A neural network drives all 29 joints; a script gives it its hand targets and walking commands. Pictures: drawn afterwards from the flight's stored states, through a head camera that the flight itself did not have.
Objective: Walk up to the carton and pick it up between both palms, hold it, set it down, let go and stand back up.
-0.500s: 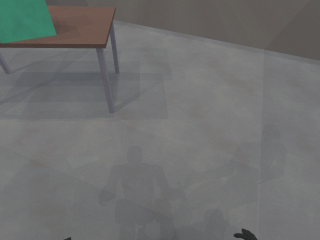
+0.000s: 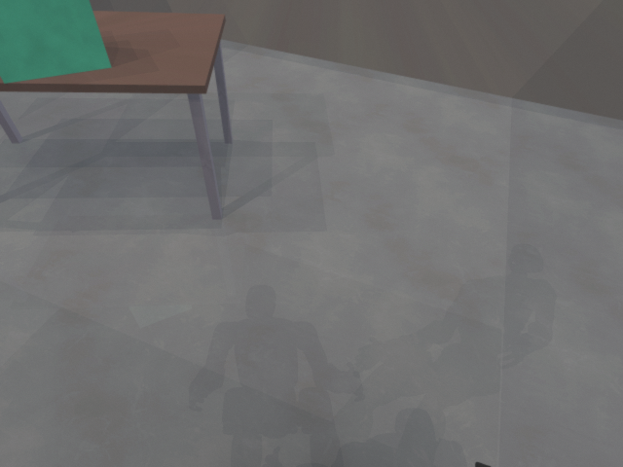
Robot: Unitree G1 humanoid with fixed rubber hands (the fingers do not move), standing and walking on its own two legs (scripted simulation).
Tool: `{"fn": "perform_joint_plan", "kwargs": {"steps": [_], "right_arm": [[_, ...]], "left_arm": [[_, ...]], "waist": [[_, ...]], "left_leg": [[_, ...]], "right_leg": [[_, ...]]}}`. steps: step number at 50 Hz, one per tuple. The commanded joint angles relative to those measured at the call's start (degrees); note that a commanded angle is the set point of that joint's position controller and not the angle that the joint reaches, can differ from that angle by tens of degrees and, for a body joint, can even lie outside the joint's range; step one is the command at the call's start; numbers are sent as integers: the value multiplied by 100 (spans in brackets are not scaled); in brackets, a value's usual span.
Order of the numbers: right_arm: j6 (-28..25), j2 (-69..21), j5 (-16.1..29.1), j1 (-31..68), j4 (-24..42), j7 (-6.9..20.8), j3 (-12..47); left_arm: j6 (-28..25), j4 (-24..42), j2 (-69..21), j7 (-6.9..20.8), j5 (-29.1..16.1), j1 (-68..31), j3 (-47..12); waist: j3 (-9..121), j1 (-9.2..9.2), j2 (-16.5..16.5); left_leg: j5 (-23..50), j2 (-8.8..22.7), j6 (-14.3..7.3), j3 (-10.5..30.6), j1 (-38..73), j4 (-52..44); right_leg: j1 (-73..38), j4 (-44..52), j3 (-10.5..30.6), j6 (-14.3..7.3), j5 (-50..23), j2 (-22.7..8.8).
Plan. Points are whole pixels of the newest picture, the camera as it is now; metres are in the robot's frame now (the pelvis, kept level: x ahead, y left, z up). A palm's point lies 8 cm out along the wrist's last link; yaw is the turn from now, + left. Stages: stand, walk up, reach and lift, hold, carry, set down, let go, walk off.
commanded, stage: stand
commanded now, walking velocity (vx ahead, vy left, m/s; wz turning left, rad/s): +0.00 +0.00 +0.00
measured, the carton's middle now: (42, 26) +1.40 +0.85 +0.01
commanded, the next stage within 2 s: walk up in 0.96 s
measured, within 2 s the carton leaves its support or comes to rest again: neither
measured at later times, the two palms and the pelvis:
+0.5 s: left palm out of the picture +0.06 +0.26 -0.12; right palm out of the picture +0.08 -0.25 -0.11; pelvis -0.01 +0.00 +0.01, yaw +0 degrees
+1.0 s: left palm out of the picture +0.04 +0.26 -0.12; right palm out of the picture +0.07 -0.25 -0.11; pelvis -0.02 +0.00 +0.02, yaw +0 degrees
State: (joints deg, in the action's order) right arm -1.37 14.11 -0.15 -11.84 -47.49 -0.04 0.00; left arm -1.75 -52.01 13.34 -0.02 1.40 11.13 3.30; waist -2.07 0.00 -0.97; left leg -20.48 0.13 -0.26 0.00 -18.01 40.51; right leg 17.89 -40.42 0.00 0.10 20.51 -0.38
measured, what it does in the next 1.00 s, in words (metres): stands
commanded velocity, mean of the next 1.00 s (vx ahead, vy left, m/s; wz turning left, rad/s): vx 0.00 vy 0.00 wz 0.00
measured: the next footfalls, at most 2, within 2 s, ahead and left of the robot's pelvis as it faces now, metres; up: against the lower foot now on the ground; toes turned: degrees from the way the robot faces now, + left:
left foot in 1.50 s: +0.09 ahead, +0.22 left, +0.00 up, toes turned +5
right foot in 1.88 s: +0.27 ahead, +0.05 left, +0.00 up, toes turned +7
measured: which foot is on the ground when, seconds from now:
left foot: down 0.00-1.00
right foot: down 0.00-1.00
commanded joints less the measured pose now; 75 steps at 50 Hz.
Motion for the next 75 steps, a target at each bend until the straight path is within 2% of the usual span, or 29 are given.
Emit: {"fn": "perform_joint_plan", "kwargs": {"steps": [1, 2, 3, 10, 12, 16, 20, 24, 26, 28, 29, 31, 32, 35, 39, 41, 57, 58, 59, 60, 61, 63, 64, 66, 70, 72, 73, 74, 75], "right_arm": [[-247, 1518, -130, 626, 165, -83, -457], [-269, 1408, -122, 582, 166, -97, -428], [-269, 1483, -130, 554, 111, -93, -440], [-263, 1569, -92, 466, -86, -127, -446], [-262, 1448, -98, 493, -131, -81, -409], [-277, 1506, -109, 592, -205, -92, -378], [-233, 1522, -64, 495, -292, -110, -378], [-268, 1517, -74, 707, -302, -85, -381], [-259, 1475, -80, 478, -419, -97, -351], [-258, 1535, -90, 533, -479, -115, -378], [-273, 1576, -104, 656, -428, -96, -392], [-246, 1474, -98, 609, -470, -73, -367], [-243, 1459, -100, 545, -547, -70, -337], [-216, 1413, -77, 548, -579, -79, -324], [-232, 1372, -127, 615, -609, -61, -292], [-230, 1522, -97, 577, -639, -60, -345], [-237, 1550, -110, 521, -745, -79, -350], [-141, 2149, -422, 357, -98, 205, -705], [-66, 2072, -449, 594, 34, 316, -672], [18, 1969, -500, 792, 137, 382, -717], [49, 1981, -535, 675, 108, 398, -734], [55, 2015, -498, 626, 52, 485, -837], [75, 2059, -443, 520, -7, 543, -867], [90, 1962, -404, 645, 29, 653, -837], [127, 2069, -312, 611, 121, 737, -872], [100, 2110, -260, 326, 31, 707, -895], [66, 2066, -266, -240, -135, 676, -947], [11, 2073, -277, -1072, -461, 623, -984], [-74, 2401, -357, -1736, -616, 495, -1110]], "left_arm": [[-106, 359, 1672, -21, -33, -666, 264], [-110, 408, 1607, -27, -36, -656, 241], [-114, 382, 1549, -11, -66, -608, 232], [-126, 147, 1545, -12, -92, -461, 212], [-142, 173, 1690, -4, -65, -627, 234], [-129, 49, 1657, -21, -57, -527, 225], [-112, -47, 1539, -19, -78, -454, 186], [-120, -56, 1582, 4, -67, -501, 230], [-123, -168, 1607, 22, -58, -453, 171], [-141, -147, 1466, 11, -88, -490, 135], [-146, -113, 1518, 26, -64, -607, 146], [-132, -191, 1582, -2, -100, -523, 194], [-158, -221, 1564, 2, -41, -384, 173], [-148, -280, 1632, -23, -44, -433, 214], [-126, -310, 1519, -24, -56, -463, 185], [-131, -340, 1522, -2, -47, -482, 144], [-163, -387, 1542, -4, -71, -496, 158], [-330, -171, 2394, -60, -10, 508, 473], [-394, -296, 2672, -114, 39, 957, 583], [-448, -333, 2959, -148, 70, 1060, 702], [-474, -201, 2947, -172, 45, 745, 722], [-512, -140, 2817, -212, -6, 410, 710], [-526, -100, 2786, -191, -11, 258, 709], [-534, -6, 2631, -137, -31, 275, 695], [-498, 96, 2809, -88, 18, -115, 757], [-448, 187, 2910, -50, 80, -302, 796], [-418, 264, 2880, -58, 44, -536, 747], [-336, 301, 2696, -31, 60, -699, 688], [-281, 460, 2062, -36, 48, -649, 464]], "waist": [[-141, -25, 105], [-194, -67, -85], [22, -49, 199], [-12, -30, 225], [21, -40, -95], [109, -35, 386], [210, -56, -20], [343, -110, 171], [188, 17, 10], [290, -22, -6], [294, -66, 226], [249, -55, -34], [384, -72, 283], [530, -21, 122], [221, -80, 183], [365, -18, -32], [635, -5, 130], [1027, -192, 304], [753, -345, 22], [327, -409, -672], [91, -300, -336], [-239, -145, -62], [-172, -56, -461], [-184, -135, -617], [-215, -76, -1076], [94, 90, -1185], [348, 466, -1043], [638, 828, -271], [675, 1179, 1200]], "left_leg": [[388, 492, -432, 807, -180, -1227], [704, 466, -393, 750, -40, -1212], [734, 494, -420, 714, 25, -1099], [729, 504, -378, 712, 139, -1299], [709, 513, -383, 716, 69, -1333], [999, 548, -380, 709, 203, -1437], [1209, 552, -365, 692, 332, -1396], [737, 552, -343, 722, 288, -1587], [754, 532, -314, 632, 312, -1578], [741, 588, -335, 707, 443, -1658], [787, 564, -302, 706, 476, -1674], [882, 578, -311, 711, 406, -1732], [901, 599, -308, 686, 533, -1649], [998, 596, -282, 623, 568, -1717], [648, 616, -297, 764, 348, -1936], [603, 540, -262, 643, 548, -1813], [896, 616, -253, 639, 652, -1947], [-1433, 488, -467, 904, -46, -1078], [-1983, 207, -415, 768, -1563, -348], [-1257, 22, -150, 135, -2590, 1132], [-828, 302, -135, 392, -2792, 1574], [-304, 625, -29, 544, -2559, 1707], [-127, 654, 15, 580, -2464, 1683], [79, 665, 24, 476, -2269, 1579], [-387, 752, 110, 252, -1447, 628], [-841, 765, 40, -18, -736, -182], [-225, 675, -36, -106, 95, -928], [286, 360, 64, -429, 1423, -1618], [134, 579, 50, 542, 2533, -1963]], "right_leg": [[-79, 1191, 773, -424, -498, -512], [-21, 1251, 801, -464, -519, -546], [-97, 1240, 791, -443, -606, -538], [-135, 1401, 826, -427, -676, -556], [-201, 1333, 780, -437, -572, -559], [-326, 1386, 817, -412, -1103, -572], [-422, 1470, 756, -399, -1233, -583], [-449, 1587, 782, -380, -760, -610], [-376, 1673, 794, -378, -770, -620], [-334, 1669, 766, -387, -825, -571], [-293, 1658, 755, -328, -783, -573], [-397, 1671, 702, -326, -834, -552], [-404, 1688, 742, -355, -874, -577], [-523, 1698, 777, -355, -1064, -635], [-426, 1878, 805, -347, -434, -615], [-359, 1977, 842, -344, -444, -622], [-484, 1894, 724, -279, -885, -620], [-996, 1751, 1104, -636, 1544, -776], [-1787, 2362, 2140, -960, 2833, -1355], [-2129, 3166, 3206, -1276, 3390, -2212], [-1913, 3324, 3306, -1388, 3258, -2437], [-1322, 3387, 2820, -1364, 2716, -2348], [-1342, 3265, 2436, -1273, 2463, -2143], [-1309, 3078, 1912, -1189, 1979, -1773], [-758, 2824, 1245, -1218, 1543, -1614], [-852, 2240, 842, -1157, 1067, -1430], [-389, 1572, 479, -1015, 941, -1265], [230, 231, -136, -790, 909, -826], [1564, -1809, -445, -477, 745, -216]]}}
